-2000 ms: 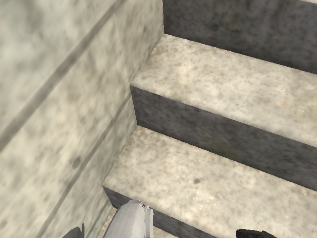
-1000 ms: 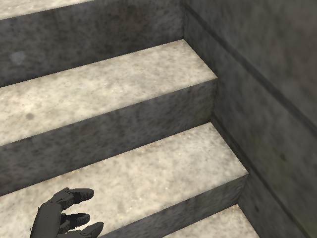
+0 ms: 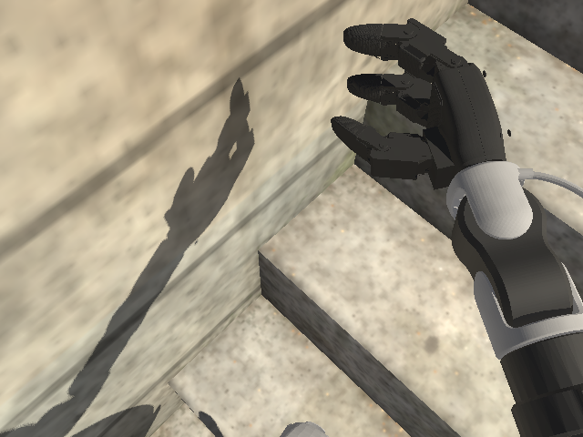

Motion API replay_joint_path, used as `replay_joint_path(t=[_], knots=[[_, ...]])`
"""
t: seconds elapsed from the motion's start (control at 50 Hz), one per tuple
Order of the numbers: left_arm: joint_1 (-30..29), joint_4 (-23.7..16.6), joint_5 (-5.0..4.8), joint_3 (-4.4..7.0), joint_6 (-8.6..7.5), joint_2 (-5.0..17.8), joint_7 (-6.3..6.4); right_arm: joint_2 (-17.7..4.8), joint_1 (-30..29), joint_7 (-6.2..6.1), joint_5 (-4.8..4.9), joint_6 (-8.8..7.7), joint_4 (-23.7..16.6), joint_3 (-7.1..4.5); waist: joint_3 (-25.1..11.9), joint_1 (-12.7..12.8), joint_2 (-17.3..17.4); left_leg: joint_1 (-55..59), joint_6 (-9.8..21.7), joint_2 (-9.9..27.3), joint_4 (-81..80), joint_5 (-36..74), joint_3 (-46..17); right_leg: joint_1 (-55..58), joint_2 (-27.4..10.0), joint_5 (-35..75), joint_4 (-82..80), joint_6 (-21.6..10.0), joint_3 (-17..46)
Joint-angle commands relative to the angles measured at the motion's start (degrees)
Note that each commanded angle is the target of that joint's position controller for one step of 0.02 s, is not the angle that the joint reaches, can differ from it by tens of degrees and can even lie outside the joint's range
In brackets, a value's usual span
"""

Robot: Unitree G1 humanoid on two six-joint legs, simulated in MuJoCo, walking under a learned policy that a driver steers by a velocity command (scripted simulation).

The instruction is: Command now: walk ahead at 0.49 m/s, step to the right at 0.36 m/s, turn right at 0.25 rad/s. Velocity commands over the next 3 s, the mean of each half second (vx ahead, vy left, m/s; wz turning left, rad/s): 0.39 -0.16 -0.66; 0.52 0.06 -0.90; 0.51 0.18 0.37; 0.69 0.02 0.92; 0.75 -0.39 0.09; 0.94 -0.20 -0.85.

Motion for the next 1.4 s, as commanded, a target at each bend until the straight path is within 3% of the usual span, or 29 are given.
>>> replay_joint_path(t=[0.02, 0.04, 0.08, 0.1, 0.14, 0.2, 0.24, 0.26, 0.28, 0.32, 0.38, 0.5, 0.52, 0.54, 0.62, 0.72, 0.76, 0.78, 0.8, 0.82, 0.84, 0.86, 0.88, 0.9, 0.98, 1.12, 1.24, 1.36, 1.4], knots=[[-27.6, -17.7, -3.78, 4.45, -2.11, 13.8, -6.64, -18.5, 38.4, -4.25, 4.14, 1.58, 8.2, -8.95, -32.4, -35.1, 30.7, 77.7, 7.3, 11.8, -58.3, 60.2, -9.3, -34.5, 1.4, 22.5, 48.6, 15.7, 9.7], [-24.7, -19.2, -3.27, 5.73, 0.32, 12.8, -6.04, -13.0, 38.6, -5.05, 4.09, 2.34, 13.3, -8.57, -16.9, -29.3, 26.2, 75.1, 8.3, 17.5, -75.2, 72.5, -9.8, -50.2, 3.7, -26.5, 77.0, 12.3, 4.7], [-11.5, -20.5, -5.07, 7.38, 2.78, 15.3, -1.37, -8.3, 20.1, -5.32, -0.48, -0.10, 12.9, -4.30, -1.2, -9.2, 22.5, 68.0, 3.1, 20.2, -73.9, 105.0, 6.7, -61.3, 1.7, -47.2, 91.3, 10.9, -6.5], [-9.4, -23.0, -4.84, 6.44, 5.07, 13.1, -1.59, -8.1, 18.2, -6.44, -2.67, -0.93, 13.6, -4.60, -8.9, -4.6, 14.1, 81.4, 7.4, 29.2, -57.5, 123.1, 5.3, -73.0, -3.7, -58.2, 96.9, 11.8, -9.5], [-13.4, -24.0, -1.99, 4.71, 7.55, 9.5, -2.62, -11.6, 20.3, -7.08, -0.84, -1.94, 15.6, -6.34, -18.8, -4.5, -0.1, 79.9, 8.2, 27.8, -61.5, 111.2, 9.0, -67.6, -5.9, -56.6, 100.9, 9.5, -13.6], [-7.1, -25.3, -0.97, 1.99, 9.05, 6.0, -3.64, -19.9, -0.6, -6.47, 2.62, 0.65, 9.2, -8.25, -17.7, 9.5, 6.3, 39.3, 6.4, 16.8, -61.0, 98.7, 21.7, -24.8, -3.6, -41.3, 55.5, 8.8, -9.3], [-11.7, -22.0, 4.43, 3.59, 10.23, 14.7, -3.64, -20.6, 14.7, -7.41, 7.87, 1.10, 10.1, -8.55, -26.2, 2.3, 0.1, 36.8, 9.6, 17.4, -29.4, 133.7, 19.5, -9.6, 4.9, -24.2, 54.8, 1.2, -19.5], [-13.0, -21.9, 5.52, 3.62, 9.04, 16.8, -4.88, -18.5, 16.1, -4.98, 7.69, 0.16, 9.2, -8.03, -31.5, -0.2, -7.3, 21.5, 11.0, 17.5, -12.2, 93.3, 9.4, 4.0, 2.0, -17.9, 40.2, -3.9, -2.6], [-26.1, -24.3, 5.75, 4.18, 9.42, 18.5, -3.59, -9.2, 12.4, -1.25, 4.62, -0.35, 8.7, -4.85, -32.9, -5.2, -26.8, 14.8, 8.4, 2.9, 5.5, 28.7, 6.5, -6.1, -1.3, -23.7, 12.2, -9.0, 23.2], [-44.6, -29.4, 3.40, 3.46, 7.40, 16.8, -1.97, -8.4, 24.4, 2.02, -0.57, -0.22, 7.7, -3.79, -25.4, -19.3, -9.9, 17.5, 5.7, -1.9, 21.2, 26.1, -0.8, -24.6, -5.8, -39.1, 4.2, -11.0, 37.3], [-43.1, -26.3, 2.01, 3.08, 4.30, 16.1, -0.14, -8.0, 27.4, 0.06, -3.22, -1.76, 5.9, -3.48, -11.4, -18.7, 0.6, 6.9, 2.9, -1.4, 21.4, 23.8, -1.7, -28.9, -8.5, -20.4, 8.3, -7.6, 34.6], [-29.9, -19.9, 1.17, 3.21, 2.52, 16.5, -2.76, -7.0, 31.9, -2.17, -1.62, -1.69, 3.1, -1.66, -5.4, -16.3, 6.6, -15.0, 1.7, 2.2, 12.4, 12.8, -1.6, -2.5, -7.8, -9.9, 2.9, -2.5, 24.3], [-35.3, -24.6, 4.31, -3.14, 4.90, 5.6, -10.33, -13.0, 30.6, 2.17, 2.08, -2.96, 3.3, -2.78, -13.6, -13.5, 5.3, -22.5, 4.2, 5.6, 7.5, 9.1, -10.9, -5.2, -7.7, -8.0, 12.2, -0.3, 21.6], [-36.8, -24.6, 3.18, -3.18, 7.34, 5.4, -12.64, -8.2, 32.8, 4.02, 0.25, -3.37, 6.1, -1.70, -16.2, -14.2, 0.5, -20.8, 5.0, 5.0, 3.7, 10.0, -4.1, -5.7, -8.6, -5.6, 6.0, -2.5, 18.0], [-35.0, -27.4, 0.74, -0.10, 4.53, 14.8, -10.82, -9.9, 35.2, 2.95, 2.50, -5.17, 7.7, -2.92, -10.2, -14.2, -3.1, -18.8, 2.3, 2.9, 31.0, 15.3, -5.0, -15.6, -9.9, -13.7, 2.8, -6.8, 32.2], [-10.9, -16.7, 1.12, -1.62, -1.15, 10.5, -8.07, -8.1, 23.8, 2.59, 0.63, -7.49, 3.0, -0.31, -13.0, -9.1, -2.9, -56.7, 3.4, 3.4, 45.2, 1.2, -5.5, 23.2, -13.7, 4.4, 10.3, -4.3, 37.0], [-15.6, -18.0, 0.63, -1.06, -0.50, 14.8, -8.77, -10.9, 9.6, 1.75, -0.36, -5.49, -7.6, -1.49, -16.7, -12.5, 0.8, -43.0, 3.7, 4.1, 29.5, -6.3, -0.3, 8.1, -10.1, 16.8, 7.4, -2.6, 35.5], [-24.0, -17.0, 1.07, 5.09, 1.84, 23.1, -4.21, -2.8, 2.0, -1.13, -1.82, -4.99, -7.7, 2.20, -1.6, -9.2, -1.6, -37.9, 3.7, 4.4, 24.4, -9.0, 8.2, -2.4, -12.7, 21.6, -14.8, -8.6, 30.1], [-34.5, -21.9, -0.55, 6.02, 4.32, 23.8, -3.08, -6.7, 5.5, -2.43, 1.35, -3.26, -8.9, 2.00, -4.0, -13.4, 0.2, -2.9, 3.6, 4.4, -0.4, -4.0, 12.7, -24.7, -12.2, 29.2, -26.5, -6.7, 27.8], [-39.2, -23.9, 0.49, 6.53, 4.19, 22.5, -3.14, -8.8, 16.5, -4.98, 6.02, -1.48, -6.5, 0.08, -7.3, -17.1, -10.8, 27.4, 5.0, 4.0, -10.0, -4.3, 3.8, -37.4, -13.7, 44.6, -24.2, -3.9, 31.8], [-38.0, -22.0, -0.83, 6.99, 1.87, 23.0, -4.28, -10.9, 39.4, -5.78, 6.18, -1.35, 0.5, -2.78, -17.4, -27.5, -14.8, 48.6, 7.6, 0.9, -3.8, -3.5, 1.3, -40.3, -13.7, 79.5, -10.0, -0.4, 28.7], [-50.2, -25.6, -2.80, 7.38, -0.76, 21.7, -6.04, -20.8, 59.4, -5.71, 3.91, -2.21, 5.2, -7.27, -28.8, -39.7, 1.9, 58.2, 12.0, 14.0, -17.8, -12.5, -23.3, -43.3, -6.0, 73.3, 22.2, 5.6, 17.8], [-52.9, -29.4, -0.23, 4.56, -0.24, 14.0, -7.34, -26.1, 60.9, -3.35, 3.30, -2.37, 9.5, -7.94, -41.1, -34.5, 29.0, 55.5, 13.8, 25.2, -41.9, -28.4, -45.4, -40.0, 0.7, 4.8, 44.5, 6.0, 7.6], [-51.7, -28.5, 3.56, 4.51, 0.69, 13.2, -8.42, -23.8, 53.9, -3.63, 3.09, -1.83, 9.2, -7.55, -38.2, -29.9, 31.6, 49.4, 12.8, 26.6, -53.3, -32.8, -52.8, -43.7, -3.4, 0.4, 66.4, 7.0, 6.1], [-42.9, -26.6, 7.73, 0.70, 8.22, 8.1, -8.55, -8.6, 43.8, -4.40, 2.36, -1.70, 14.4, -3.16, -11.2, -18.6, 5.5, 28.5, 10.2, 22.6, -47.2, -7.3, -20.6, -49.9, -9.6, 4.7, 84.0, 7.1, -5.4], [-48.1, -32.4, 5.63, -1.86, 9.96, 7.7, -6.45, -9.1, 51.8, -1.21, 3.84, -4.68, 18.6, -3.68, -5.4, -16.8, 5.8, 31.4, 13.1, 17.8, -59.8, 23.4, -4.0, -61.3, -6.7, -10.2, 84.7, 10.0, -2.5], [-65.0, -38.4, 7.86, -3.61, 9.78, 3.1, -5.24, -14.1, 64.7, -2.45, 3.47, -7.56, 22.6, -5.57, -5.8, -21.4, 7.7, 48.6, 18.6, 21.5, -67.0, 26.9, -13.8, -83.7, -13.8, -15.6, 111.5, 7.4, -11.0], [-78.2, -47.3, 2.43, -5.51, 8.65, 3.1, -7.09, -14.5, 74.1, -5.14, 3.36, -5.78, 27.8, -7.46, -6.4, -27.9, 2.9, 52.8, 14.2, 17.5, -76.0, 75.1, -7.8, -62.9, -15.6, -19.9, 65.8, 6.8, -22.4], [-54.6, -40.7, -1.26, -2.26, 9.90, 5.4, -4.61, -22.9, 63.3, -2.63, 3.04, -7.56, 23.3, -9.05, -25.7, -14.0, 18.8, 40.3, 15.1, 17.5, -61.0, 137.1, -3.8, -13.0, -4.6, -31.2, 51.8, 5.5, -23.4]])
